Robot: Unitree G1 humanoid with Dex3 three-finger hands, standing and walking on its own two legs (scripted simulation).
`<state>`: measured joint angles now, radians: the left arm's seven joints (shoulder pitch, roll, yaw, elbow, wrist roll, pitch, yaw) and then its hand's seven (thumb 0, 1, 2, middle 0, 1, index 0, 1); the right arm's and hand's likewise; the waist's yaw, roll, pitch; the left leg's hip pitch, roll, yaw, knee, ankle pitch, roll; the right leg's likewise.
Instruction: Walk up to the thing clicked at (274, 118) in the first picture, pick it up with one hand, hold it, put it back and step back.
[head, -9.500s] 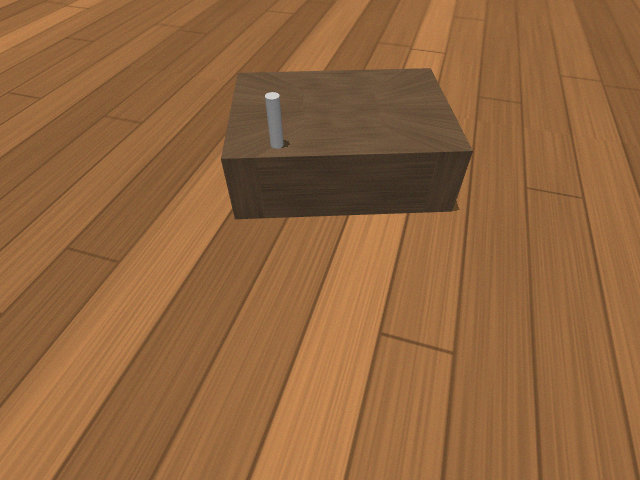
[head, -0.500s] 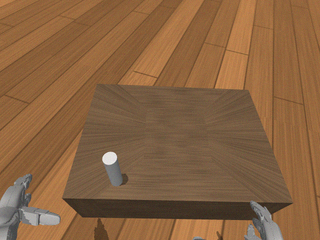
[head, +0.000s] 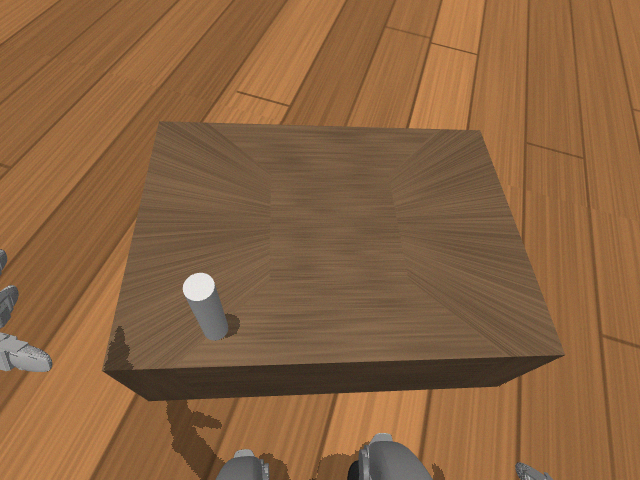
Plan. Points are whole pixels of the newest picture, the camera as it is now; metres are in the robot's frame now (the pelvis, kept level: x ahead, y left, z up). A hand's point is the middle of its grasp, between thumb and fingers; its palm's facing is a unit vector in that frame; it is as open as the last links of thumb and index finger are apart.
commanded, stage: go down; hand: left
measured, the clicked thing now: (208, 310) +0.44 +0.19 -0.27
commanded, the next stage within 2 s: none
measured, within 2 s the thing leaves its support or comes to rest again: neither
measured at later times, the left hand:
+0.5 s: hand (10, 286) +0.37 +0.37 -0.01, palm faces +0.17 -0.98 -0.11, open 17.3 cm
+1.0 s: hand (8, 272) +0.38 +0.38 -0.01, palm faces +0.17 -0.98 -0.09, open 17.5 cm
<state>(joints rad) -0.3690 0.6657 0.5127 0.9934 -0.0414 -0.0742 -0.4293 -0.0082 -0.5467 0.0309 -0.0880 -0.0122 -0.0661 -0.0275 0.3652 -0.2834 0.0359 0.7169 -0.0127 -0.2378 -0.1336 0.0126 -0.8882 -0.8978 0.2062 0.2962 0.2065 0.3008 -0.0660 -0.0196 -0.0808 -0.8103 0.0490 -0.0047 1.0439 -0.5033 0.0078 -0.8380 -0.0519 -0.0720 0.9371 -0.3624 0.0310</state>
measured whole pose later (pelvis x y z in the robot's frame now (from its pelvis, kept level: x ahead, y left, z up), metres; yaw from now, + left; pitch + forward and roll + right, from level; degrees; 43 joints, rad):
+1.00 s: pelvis +0.00 +0.01 -0.02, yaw +0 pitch +21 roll -4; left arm -0.58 0.81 0.61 1.16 -0.07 -0.20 -0.53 -0.01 -0.55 0.05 -0.07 -0.02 -0.05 -0.04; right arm 0.33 -0.30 0.08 0.69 -0.03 -0.19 -0.13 0.01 -0.90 -0.90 0.21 0.30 0.21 0.30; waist -0.10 -0.03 -0.09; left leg -0.98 0.05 -0.02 1.15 -0.54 0.02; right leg -0.99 -0.05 -0.08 1.01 -0.38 0.04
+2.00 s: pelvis -0.01 +0.01 -0.04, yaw +0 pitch +25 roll -5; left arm -0.70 0.92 0.68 1.21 -0.09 -0.24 -0.61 -0.01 -0.49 0.09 -0.07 -0.04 -0.04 -0.06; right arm 0.32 -0.31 0.12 0.68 -0.04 -0.18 -0.12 0.01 -0.90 -0.90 0.21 0.30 0.21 0.30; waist -0.13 -0.03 -0.09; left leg -1.14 0.05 -0.05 1.26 -0.57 0.01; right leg -1.13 -0.05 -0.10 1.12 -0.41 0.03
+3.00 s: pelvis -0.01 +0.00 -0.05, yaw +0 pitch +26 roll -5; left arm -0.69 0.90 0.71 1.17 -0.15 -0.29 -0.65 -0.01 -0.49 0.06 -0.06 -0.04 -0.04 -0.05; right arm 0.29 -0.30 0.12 0.68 -0.04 -0.18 -0.13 0.01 -0.91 -0.90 0.21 0.30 0.21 0.30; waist -0.13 -0.03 -0.09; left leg -1.18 0.05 -0.06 1.30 -0.57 0.01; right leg -1.18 -0.05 -0.10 1.16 -0.42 0.03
